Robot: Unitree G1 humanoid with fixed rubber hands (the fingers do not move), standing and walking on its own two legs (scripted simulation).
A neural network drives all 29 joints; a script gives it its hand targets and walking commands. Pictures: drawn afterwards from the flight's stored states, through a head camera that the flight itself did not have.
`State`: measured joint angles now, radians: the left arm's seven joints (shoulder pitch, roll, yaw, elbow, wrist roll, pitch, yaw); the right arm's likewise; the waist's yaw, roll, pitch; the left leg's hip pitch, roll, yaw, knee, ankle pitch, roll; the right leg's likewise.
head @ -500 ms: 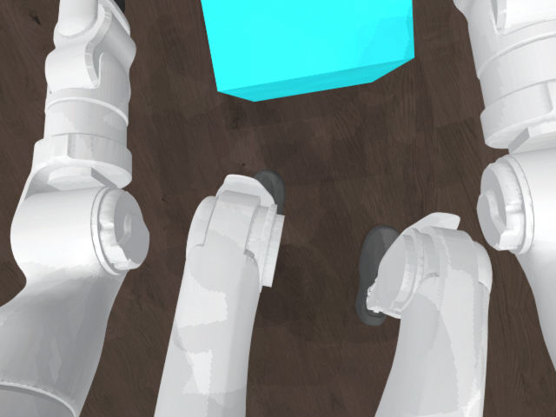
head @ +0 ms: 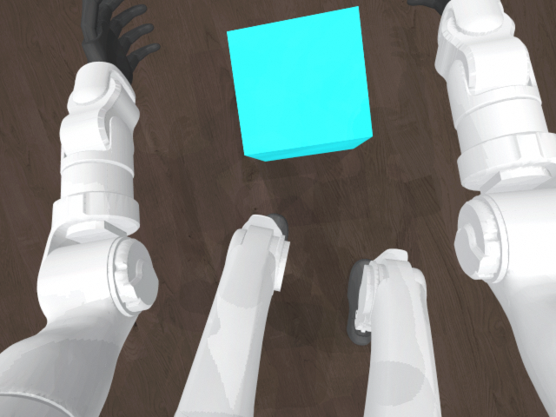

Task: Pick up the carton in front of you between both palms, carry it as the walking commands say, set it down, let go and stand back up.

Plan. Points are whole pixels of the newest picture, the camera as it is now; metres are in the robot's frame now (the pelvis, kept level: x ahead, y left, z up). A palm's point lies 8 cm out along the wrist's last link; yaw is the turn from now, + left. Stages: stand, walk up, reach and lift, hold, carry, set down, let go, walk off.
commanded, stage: set down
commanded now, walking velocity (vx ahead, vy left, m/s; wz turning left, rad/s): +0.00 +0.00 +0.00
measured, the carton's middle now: (301, 100) +0.51 +0.11 -0.39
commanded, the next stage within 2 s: let go in 0.30 s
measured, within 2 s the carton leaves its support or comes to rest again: neither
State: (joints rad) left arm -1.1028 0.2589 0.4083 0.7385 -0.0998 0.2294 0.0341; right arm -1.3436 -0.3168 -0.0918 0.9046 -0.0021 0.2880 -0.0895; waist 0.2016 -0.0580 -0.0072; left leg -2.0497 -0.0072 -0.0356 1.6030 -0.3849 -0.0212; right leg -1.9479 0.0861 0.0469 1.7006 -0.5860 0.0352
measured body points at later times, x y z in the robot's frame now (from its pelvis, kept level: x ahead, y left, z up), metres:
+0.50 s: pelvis +0.03 +0.01 +0.13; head +0.32 +0.04 +0.48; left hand +0.45 +0.31 +0.03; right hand +0.56 -0.07 +0.03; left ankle +0.12 +0.13 -0.48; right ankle +0.06 -0.12 -0.48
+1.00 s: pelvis +0.09 +0.03 +0.23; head +0.23 +0.03 +0.66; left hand +0.30 +0.28 +0.15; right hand +0.40 -0.14 +0.13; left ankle +0.12 +0.13 -0.48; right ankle +0.06 -0.12 -0.48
